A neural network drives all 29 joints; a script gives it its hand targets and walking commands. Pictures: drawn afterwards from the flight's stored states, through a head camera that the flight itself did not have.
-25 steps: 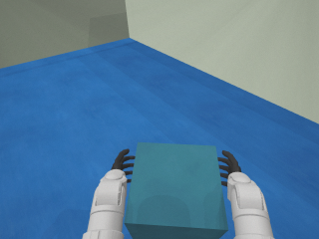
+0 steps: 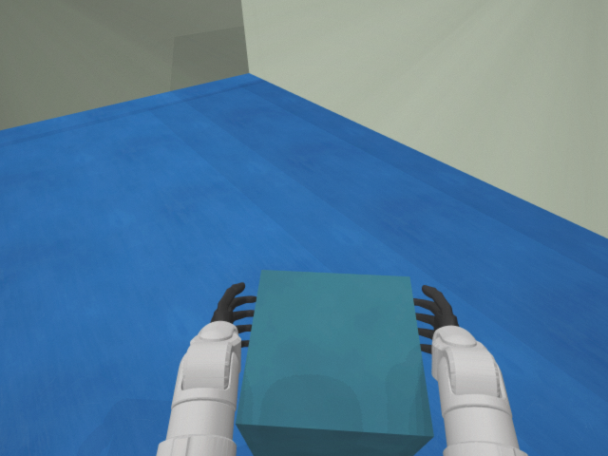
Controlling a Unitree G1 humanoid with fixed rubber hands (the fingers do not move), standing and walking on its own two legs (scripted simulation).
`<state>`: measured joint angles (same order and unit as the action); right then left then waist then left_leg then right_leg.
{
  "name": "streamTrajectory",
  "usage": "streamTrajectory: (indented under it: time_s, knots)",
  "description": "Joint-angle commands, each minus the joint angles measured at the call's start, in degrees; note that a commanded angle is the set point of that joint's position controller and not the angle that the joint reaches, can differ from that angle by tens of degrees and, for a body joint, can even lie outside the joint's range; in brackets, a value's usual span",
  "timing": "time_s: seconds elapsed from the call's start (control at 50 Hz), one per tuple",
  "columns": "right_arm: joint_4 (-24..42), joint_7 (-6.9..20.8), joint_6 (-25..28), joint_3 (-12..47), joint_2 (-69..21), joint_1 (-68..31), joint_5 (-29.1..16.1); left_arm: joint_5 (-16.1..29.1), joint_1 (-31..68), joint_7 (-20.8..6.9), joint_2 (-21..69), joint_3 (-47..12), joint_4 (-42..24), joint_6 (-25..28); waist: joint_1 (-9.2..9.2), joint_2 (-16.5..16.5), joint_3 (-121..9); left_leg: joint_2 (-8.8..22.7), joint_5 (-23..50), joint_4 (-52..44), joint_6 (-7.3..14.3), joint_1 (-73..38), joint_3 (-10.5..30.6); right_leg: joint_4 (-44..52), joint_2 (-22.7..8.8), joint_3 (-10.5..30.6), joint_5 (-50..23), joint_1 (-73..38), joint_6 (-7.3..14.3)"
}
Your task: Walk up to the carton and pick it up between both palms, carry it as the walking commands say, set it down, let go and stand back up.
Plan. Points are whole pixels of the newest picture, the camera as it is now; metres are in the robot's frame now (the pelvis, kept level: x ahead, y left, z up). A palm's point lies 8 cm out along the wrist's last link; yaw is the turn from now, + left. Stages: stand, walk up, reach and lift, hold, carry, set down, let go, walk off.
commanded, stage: hold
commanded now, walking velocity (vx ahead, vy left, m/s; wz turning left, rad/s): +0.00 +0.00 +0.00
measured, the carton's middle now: (329, 376) +0.28 +0.00 -0.04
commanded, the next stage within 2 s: carry in 1.04 s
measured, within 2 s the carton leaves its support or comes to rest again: neither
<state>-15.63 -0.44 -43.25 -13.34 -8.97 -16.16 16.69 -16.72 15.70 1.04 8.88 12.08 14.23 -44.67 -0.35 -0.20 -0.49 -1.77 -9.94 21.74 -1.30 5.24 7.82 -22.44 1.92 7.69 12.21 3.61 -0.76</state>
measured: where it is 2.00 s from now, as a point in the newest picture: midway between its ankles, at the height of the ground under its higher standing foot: outside the picture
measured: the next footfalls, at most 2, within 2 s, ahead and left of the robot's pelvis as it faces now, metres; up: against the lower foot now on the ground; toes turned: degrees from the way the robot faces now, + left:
right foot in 1.84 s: -0.04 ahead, -0.13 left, +0.00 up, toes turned -29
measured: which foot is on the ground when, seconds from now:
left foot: down 0.00-1.00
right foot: down 0.00-1.00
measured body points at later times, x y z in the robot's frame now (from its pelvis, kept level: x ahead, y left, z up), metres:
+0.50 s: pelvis +0.00 +0.00 +0.00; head -0.05 +0.01 +0.45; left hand +0.30 +0.15 +0.04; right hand +0.30 -0.15 +0.04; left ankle +0.03 +0.13 -0.74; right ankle +0.01 -0.13 -0.74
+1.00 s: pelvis +0.00 +0.00 +0.00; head -0.05 +0.00 +0.45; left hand +0.30 +0.15 +0.04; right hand +0.30 -0.15 +0.04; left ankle +0.03 +0.13 -0.74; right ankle +0.01 -0.13 -0.74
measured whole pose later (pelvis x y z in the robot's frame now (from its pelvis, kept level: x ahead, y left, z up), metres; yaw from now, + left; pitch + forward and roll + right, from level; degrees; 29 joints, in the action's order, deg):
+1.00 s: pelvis +0.00 +0.00 +0.00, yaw +0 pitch -6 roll +0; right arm -14.1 -0.8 -43.8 -11.6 -8.6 -14.4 15.9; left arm -16.2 13.8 1.0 8.4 10.7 12.5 -45.0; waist -0.2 -0.4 -0.7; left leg -1.8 -10.0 21.3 -1.1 4.9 7.6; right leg -21.7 1.8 7.5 12.1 3.1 -0.8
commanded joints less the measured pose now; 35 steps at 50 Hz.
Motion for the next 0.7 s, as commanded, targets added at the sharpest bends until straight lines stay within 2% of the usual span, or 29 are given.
streamTrajectory:
  time_s: [0.0, 0.68]
  knots:
    - [2.14, 16.06, 2.13, 31.17, -53.88, -30.21, -16.81, 17.22, 30.91, -15.55, 55.75, -31.15, -3.36, 2.94, -0.03, 0.01, -13.18, -3.64, 5.24, -2.51, 0.11, -6.31, -3.78, 4.63, 3.16, -3.46, -4.99, 2.26, -0.16]
    - [5.27, 15.34, 1.72, 33.03, -53.74, -26.40, -17.44, 17.56, 27.30, -15.15, 54.48, -32.67, -6.47, 2.79, -0.05, 0.06, -13.55, -3.53, 9.10, -2.78, 0.30, -6.92, -3.34, 4.69, 3.23, -3.23, -8.88, 0.59, -0.31]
